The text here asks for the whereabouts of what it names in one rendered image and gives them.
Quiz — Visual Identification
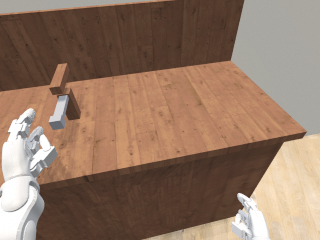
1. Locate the left robot hand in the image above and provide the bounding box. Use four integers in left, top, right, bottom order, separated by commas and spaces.
1, 108, 58, 182

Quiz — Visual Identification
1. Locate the counter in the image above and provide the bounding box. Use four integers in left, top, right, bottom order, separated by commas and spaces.
0, 0, 307, 240

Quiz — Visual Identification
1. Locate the left robot forearm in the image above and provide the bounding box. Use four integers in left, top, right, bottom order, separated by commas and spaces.
0, 176, 45, 240

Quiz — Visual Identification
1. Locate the right robot hand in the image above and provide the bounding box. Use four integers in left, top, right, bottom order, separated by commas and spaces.
232, 193, 271, 240

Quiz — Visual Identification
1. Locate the tap lever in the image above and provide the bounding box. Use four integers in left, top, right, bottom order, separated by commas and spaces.
48, 95, 69, 130

